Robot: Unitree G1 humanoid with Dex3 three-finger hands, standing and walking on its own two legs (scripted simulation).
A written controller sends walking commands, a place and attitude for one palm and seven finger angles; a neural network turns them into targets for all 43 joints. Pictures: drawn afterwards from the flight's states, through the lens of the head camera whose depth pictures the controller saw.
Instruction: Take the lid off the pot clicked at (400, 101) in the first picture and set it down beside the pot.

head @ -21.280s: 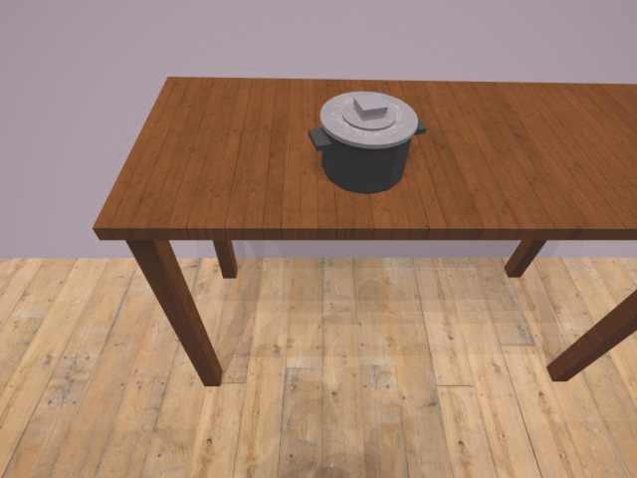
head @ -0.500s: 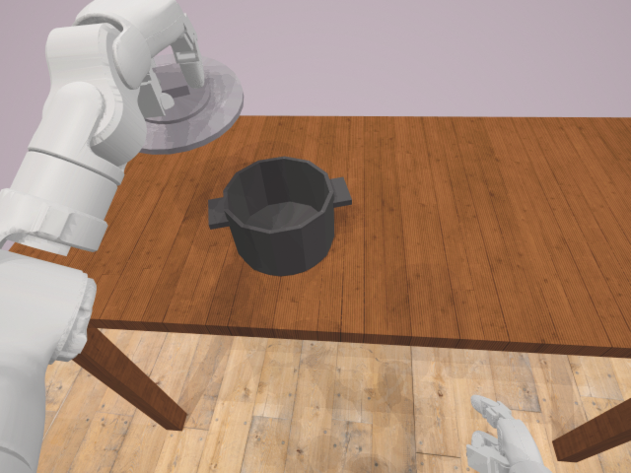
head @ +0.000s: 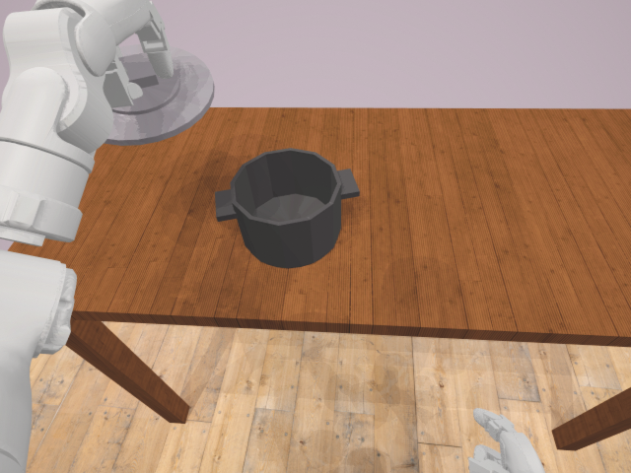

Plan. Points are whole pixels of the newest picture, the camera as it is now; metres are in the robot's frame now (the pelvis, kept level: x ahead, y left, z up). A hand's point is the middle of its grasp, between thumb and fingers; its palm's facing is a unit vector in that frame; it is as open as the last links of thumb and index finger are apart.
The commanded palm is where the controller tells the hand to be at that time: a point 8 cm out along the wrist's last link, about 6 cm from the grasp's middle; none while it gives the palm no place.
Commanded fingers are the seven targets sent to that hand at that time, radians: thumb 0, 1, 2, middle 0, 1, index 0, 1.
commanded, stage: move the lid sideways beside the pot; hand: left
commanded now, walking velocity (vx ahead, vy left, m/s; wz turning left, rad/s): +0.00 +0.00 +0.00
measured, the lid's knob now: (132, 72) +0.48 +0.22 +0.27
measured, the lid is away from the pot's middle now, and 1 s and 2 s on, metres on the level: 0.16 0.24 0.23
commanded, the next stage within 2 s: lower the lid onto the table in 0.78 s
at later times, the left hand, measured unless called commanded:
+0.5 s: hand (68, 74) +0.45 +0.27 +0.28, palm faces -0.10 -0.02 -1.00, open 6.9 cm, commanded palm +0.42 +0.28 +0.36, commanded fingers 0.00 0.43 1.28 -0.91 -0.78 -1.04 -0.82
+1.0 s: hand (55, 78) +0.46 +0.29 +0.28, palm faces -0.15 -0.05 -0.99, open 6.9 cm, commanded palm +0.44 +0.29 +0.35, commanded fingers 0.00 0.43 1.28 -0.91 -0.78 -1.04 -0.82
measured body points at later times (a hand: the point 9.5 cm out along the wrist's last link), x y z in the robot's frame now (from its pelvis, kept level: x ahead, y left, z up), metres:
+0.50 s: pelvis +0.01 +0.00 +0.00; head +0.05 -0.02 +0.45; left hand +0.45 +0.27 +0.34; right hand +0.15 -0.26 -0.12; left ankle +0.05 +0.07 -0.74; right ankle -0.02 -0.15 -0.74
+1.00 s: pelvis +0.01 +0.00 +0.00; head +0.06 -0.02 +0.45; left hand +0.46 +0.29 +0.33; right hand +0.14 -0.26 -0.12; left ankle +0.05 +0.07 -0.74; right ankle -0.02 -0.15 -0.74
